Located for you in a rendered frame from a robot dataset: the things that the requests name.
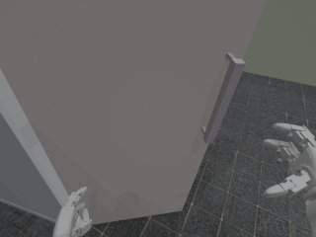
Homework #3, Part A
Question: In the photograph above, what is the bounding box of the fridge door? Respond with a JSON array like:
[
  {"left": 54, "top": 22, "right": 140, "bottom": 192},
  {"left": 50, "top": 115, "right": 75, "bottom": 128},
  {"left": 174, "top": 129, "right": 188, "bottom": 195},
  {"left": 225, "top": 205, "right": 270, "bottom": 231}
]
[{"left": 0, "top": 0, "right": 267, "bottom": 225}]

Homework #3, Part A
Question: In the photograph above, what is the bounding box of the right robot hand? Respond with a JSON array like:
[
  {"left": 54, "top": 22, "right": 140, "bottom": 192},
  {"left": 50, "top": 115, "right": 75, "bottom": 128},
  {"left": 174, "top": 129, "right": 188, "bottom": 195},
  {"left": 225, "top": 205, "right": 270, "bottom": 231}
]
[{"left": 263, "top": 122, "right": 316, "bottom": 198}]

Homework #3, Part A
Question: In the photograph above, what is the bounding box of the right robot forearm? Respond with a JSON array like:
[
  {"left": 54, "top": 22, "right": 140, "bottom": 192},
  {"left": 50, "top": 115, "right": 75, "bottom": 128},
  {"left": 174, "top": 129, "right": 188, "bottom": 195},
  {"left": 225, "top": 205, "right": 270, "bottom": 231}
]
[{"left": 302, "top": 186, "right": 316, "bottom": 237}]

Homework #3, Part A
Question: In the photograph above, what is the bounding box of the left robot hand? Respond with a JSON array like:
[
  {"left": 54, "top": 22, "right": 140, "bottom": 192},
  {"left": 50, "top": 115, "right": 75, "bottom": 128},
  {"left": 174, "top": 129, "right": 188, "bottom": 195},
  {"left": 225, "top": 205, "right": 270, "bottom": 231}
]
[{"left": 52, "top": 187, "right": 92, "bottom": 237}]

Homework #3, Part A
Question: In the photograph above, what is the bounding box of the handle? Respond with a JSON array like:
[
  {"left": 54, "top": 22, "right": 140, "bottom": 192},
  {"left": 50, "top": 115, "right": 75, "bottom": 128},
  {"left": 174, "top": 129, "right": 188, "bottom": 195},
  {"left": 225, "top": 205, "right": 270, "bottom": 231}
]
[{"left": 201, "top": 52, "right": 246, "bottom": 144}]

